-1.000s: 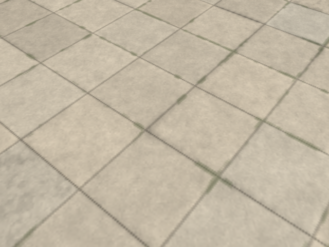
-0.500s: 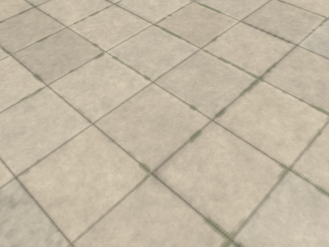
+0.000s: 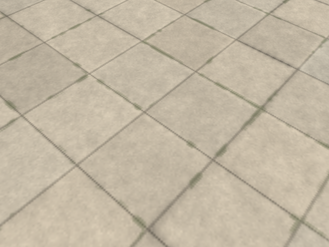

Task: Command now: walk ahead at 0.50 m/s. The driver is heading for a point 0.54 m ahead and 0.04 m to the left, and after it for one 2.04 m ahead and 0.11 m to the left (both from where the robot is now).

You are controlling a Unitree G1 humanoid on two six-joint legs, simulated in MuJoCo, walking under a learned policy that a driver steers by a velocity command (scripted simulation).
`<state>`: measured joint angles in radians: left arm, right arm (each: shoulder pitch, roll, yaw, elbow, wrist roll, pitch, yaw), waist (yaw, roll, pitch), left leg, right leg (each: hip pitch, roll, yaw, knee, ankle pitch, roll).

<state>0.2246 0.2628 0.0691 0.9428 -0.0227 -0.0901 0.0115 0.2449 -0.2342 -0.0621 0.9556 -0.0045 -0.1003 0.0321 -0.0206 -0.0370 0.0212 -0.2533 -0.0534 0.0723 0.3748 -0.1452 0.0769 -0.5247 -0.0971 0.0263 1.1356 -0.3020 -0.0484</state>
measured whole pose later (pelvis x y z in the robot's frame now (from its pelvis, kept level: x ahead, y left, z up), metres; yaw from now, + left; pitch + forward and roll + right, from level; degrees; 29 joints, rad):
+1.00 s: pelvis +0.56 +0.00 -0.02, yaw +14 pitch +2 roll -1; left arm 0.33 0.25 0.06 1.02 -0.02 -0.08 0.00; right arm 0.06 -0.24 -0.08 0.83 0.01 -0.06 0.04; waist 0.02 0.00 0.05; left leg -0.48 -0.02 0.07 0.62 -0.18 0.10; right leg -0.13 -0.08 -0.11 0.96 -0.49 0.01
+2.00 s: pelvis +1.12 +0.12 -0.01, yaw +14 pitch +2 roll -2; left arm 0.38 0.25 0.07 1.03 -0.02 -0.07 0.01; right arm 0.00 -0.23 -0.05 0.85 0.02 -0.09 0.03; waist 0.08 0.02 0.01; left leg -0.54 0.06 0.01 0.49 -0.02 0.04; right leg 0.07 0.02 -0.04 0.26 -0.37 0.00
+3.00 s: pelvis +1.66 +0.14 +0.00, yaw -14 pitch +2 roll +0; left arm 0.33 0.26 0.07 0.83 -0.01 -0.07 0.01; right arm 0.01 -0.27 -0.05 0.80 0.00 -0.10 0.02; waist 0.08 0.05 0.02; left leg -0.60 0.06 -0.03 0.53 0.08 -0.01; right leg -0.03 0.10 0.10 0.32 -0.31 -0.08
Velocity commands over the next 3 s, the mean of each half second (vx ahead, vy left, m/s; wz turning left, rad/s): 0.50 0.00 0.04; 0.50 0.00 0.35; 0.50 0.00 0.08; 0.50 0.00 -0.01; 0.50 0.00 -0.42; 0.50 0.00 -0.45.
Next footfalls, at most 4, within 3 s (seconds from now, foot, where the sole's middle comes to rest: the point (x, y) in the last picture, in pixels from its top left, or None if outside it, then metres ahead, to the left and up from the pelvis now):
0.38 right None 0.40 -0.16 -0.78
0.94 left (135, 205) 0.66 0.12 -0.78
1.48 right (168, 136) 1.04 -0.03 -0.78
2.02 left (109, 103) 1.27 0.29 -0.78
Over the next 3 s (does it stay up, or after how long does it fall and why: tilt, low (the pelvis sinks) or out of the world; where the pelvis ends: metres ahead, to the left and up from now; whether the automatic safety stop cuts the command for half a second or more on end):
stays up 1.66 0.14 0.00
